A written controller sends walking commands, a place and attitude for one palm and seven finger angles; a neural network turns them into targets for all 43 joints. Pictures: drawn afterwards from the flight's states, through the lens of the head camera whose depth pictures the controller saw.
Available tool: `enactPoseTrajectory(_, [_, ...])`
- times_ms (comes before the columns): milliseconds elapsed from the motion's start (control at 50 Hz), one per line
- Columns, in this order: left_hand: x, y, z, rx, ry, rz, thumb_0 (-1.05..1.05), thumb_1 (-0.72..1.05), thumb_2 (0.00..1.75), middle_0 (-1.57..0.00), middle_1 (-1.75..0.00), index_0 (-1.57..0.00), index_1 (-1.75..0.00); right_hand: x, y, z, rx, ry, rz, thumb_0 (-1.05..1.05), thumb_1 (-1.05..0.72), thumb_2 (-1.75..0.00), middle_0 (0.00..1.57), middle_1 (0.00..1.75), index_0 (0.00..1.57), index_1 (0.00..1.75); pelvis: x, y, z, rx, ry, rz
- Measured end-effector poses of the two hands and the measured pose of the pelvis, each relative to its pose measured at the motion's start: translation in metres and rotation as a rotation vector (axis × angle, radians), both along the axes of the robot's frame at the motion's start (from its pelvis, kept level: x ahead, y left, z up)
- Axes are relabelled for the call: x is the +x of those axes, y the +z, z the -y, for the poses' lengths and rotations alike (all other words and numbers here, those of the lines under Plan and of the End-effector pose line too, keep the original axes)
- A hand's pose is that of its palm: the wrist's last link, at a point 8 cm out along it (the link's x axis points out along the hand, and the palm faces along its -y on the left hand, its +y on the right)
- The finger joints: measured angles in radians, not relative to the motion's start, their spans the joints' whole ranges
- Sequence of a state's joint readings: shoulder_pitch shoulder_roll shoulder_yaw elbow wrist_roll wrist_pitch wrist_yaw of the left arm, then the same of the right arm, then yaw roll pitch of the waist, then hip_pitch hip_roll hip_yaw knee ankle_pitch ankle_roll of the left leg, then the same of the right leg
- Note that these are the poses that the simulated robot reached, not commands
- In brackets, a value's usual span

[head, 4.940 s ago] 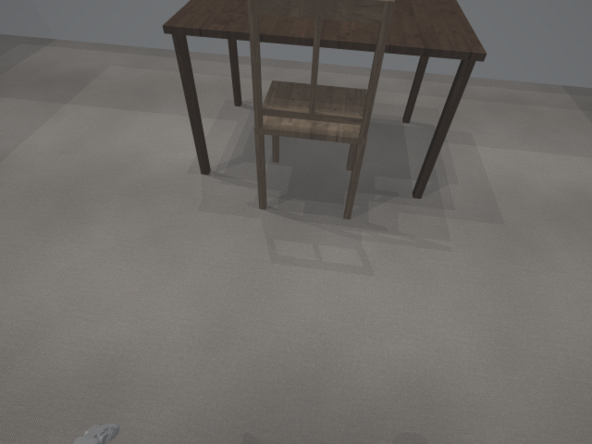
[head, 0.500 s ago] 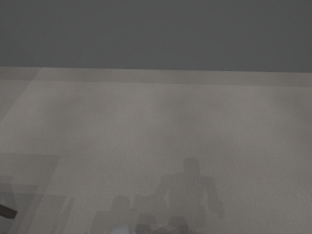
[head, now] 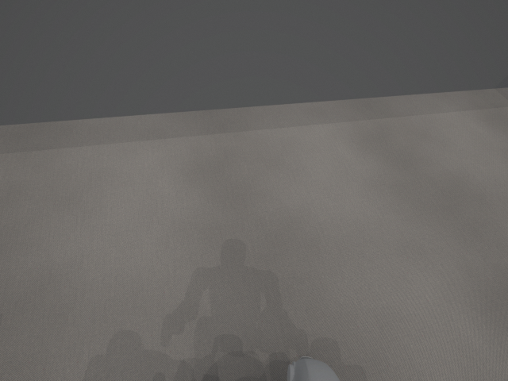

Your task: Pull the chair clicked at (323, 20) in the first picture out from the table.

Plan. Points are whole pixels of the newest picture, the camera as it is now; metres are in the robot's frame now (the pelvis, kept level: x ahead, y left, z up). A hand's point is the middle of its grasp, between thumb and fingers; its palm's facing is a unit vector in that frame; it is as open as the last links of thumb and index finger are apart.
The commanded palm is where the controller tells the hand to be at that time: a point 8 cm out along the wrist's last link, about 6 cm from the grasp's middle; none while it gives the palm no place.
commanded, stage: walk to a spot facing it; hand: left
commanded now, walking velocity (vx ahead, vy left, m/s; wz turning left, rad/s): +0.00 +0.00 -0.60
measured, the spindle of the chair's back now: out of the picture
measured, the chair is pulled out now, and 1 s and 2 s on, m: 0.00 0.00 0.00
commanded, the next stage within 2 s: turn to face it in 0.12 s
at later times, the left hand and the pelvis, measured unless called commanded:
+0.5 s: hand (201, 328) +0.23 +0.10 -0.16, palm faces -0.13 -0.97 -0.19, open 7.4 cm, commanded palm none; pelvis +0.09 -0.04 -0.01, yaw -6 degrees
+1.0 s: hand out of the picture +0.13 +0.20 -0.17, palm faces +0.23 -0.94 -0.26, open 7.4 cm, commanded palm none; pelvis +0.09 -0.04 +0.00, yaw +11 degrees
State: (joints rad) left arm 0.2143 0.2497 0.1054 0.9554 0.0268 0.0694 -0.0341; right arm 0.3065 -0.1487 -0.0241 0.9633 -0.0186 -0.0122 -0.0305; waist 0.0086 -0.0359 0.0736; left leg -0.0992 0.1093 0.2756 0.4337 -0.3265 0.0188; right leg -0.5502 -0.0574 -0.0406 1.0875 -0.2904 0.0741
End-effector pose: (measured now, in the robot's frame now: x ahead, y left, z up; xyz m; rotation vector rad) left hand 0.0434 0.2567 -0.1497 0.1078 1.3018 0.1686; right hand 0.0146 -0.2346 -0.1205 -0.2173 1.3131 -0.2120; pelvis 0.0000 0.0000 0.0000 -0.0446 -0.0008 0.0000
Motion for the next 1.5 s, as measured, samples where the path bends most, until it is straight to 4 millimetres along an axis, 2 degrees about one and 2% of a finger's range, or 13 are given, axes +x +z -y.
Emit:
enactPoseTrajectory(120, [0.094,0.001,0.031,0.015,-0.165,0.071,0.01,0.92,0.90,-0.19,-0.29,-0.20,-0.29,-0.043,-0.020,0.008,0.041,-0.165,-0.118,0.00,-0.90,-0.90,0.20,0.30,0.20,0.30,0.024,-0.010,0.012,0.023,-0.087,-0.006])
enactPoseTrajectory(220, [0.168,0.003,0.069,0.050,-0.282,0.204,0.01,0.91,0.90,-0.19,-0.29,-0.20,-0.29,-0.057,-0.046,0.025,0.090,-0.262,-0.184,0.00,-0.90,-0.90,0.20,0.30,0.20,0.30,0.045,-0.029,0.035,0.041,-0.142,-0.009])
enactPoseTrajectory(300, [0.188,0.015,0.086,0.067,-0.294,0.240,0.01,0.91,0.90,-0.20,-0.29,-0.20,-0.29,-0.029,-0.046,0.040,0.086,-0.273,-0.142,0.01,-0.90,-0.90,0.20,0.30,0.20,0.30,0.055,-0.022,0.043,0.044,-0.159,0.011])
enactPoseTrajectory(420, [0.188,0.024,0.101,0.049,-0.300,0.214,0.01,0.91,0.90,-0.20,-0.29,-0.20,-0.29,0.034,-0.037,0.047,0.089,-0.236,0.007,0.00,-0.91,-0.90,0.19,0.30,0.20,0.30,0.074,-0.010,0.046,0.047,-0.146,0.009])
enactPoseTrajectory(540, [0.174,0.010,0.097,-0.014,-0.187,0.215,0.01,0.91,0.90,-0.20,-0.30,-0.21,-0.30,0.078,-0.033,0.035,0.091,-0.133,0.018,0.00,-0.91,-0.90,0.19,0.30,0.20,0.30,0.089,-0.013,0.039,0.028,-0.067,0.020])
enactPoseTrajectory(680, [0.129,-0.023,0.048,-0.013,-0.016,0.108,0.00,0.91,0.90,-0.20,-0.30,-0.21,-0.30,0.124,-0.025,0.024,0.025,0.004,0.043,0.00,-0.91,-0.90,0.20,0.30,0.20,0.30,0.097,-0.024,0.019,0.020,0.022,0.008])
enactPoseTrajectory(800, [0.089,-0.006,0.015,0.039,0.052,0.007,0.01,0.91,0.90,-0.20,-0.29,-0.20,-0.29,0.139,-0.008,0.018,0.008,0.067,0.046,0.00,-0.91,-0.90,0.20,0.30,0.20,0.30,0.094,-0.008,0.014,0.003,0.068,-0.013])
enactPoseTrajectory(920, [0.073,0.008,0.004,0.085,0.123,0.020,0.01,0.91,0.90,-0.19,-0.29,-0.20,-0.29,0.153,-0.002,0.024,0.018,0.128,0.046,0.00,-0.90,-0.90,0.20,0.30,0.20,0.30,0.093,0.000,0.022,-0.001,0.134,-0.023])
enactPoseTrajectory(1040, [0.076,0.018,0.023,0.109,0.170,0.090,0.01,0.91,0.90,-0.19,-0.29,-0.20,-0.29,0.168,-0.008,0.045,0.034,0.188,0.058,0.00,-0.90,-0.90,0.20,0.30,0.20,0.30,0.089,-0.003,0.044,0.011,0.213,-0.022])
enactPoseTrajectory(1120, [0.081,0.025,0.049,0.127,0.193,0.160,0.01,0.91,0.90,-0.19,-0.29,-0.20,-0.29,0.180,-0.020,0.068,0.051,0.229,0.066,0.00,-0.90,-0.90,0.20,0.30,0.20,0.30,0.084,-0.008,0.068,0.030,0.268,-0.019])
enactPoseTrajectory(1180, [0.074,0.029,0.071,0.155,0.214,0.205,0.01,0.91,0.90,-0.20,-0.29,-0.20,-0.29,0.192,-0.034,0.087,0.070,0.256,0.078,0.00,-0.90,-0.90,0.20,0.30,0.20,0.30,0.080,-0.016,0.087,0.049,0.307,-0.013])
enactPoseTrajectory(1360, [0.013,0.045,0.121,0.159,0.351,0.154,0.01,0.91,0.90,-0.20,-0.30,-0.21,-0.30,0.220,-0.025,0.107,0.092,0.392,0.060,0.00,-0.91,-0.90,0.19,0.30,0.20,0.30,0.078,0.000,0.117,0.098,0.448,0.007])
enactPoseTrajectory(1500, [-0.050,0.033,0.147,0.128,0.489,0.075,0.01,0.91,0.90,-0.20,-0.30,-0.21,-0.30,0.235,-0.025,0.092,0.074,0.522,0.003,0.00,-0.91,-0.90,0.19,0.30,0.20,0.30,0.070,-0.001,0.121,0.094,0.550,0.002])
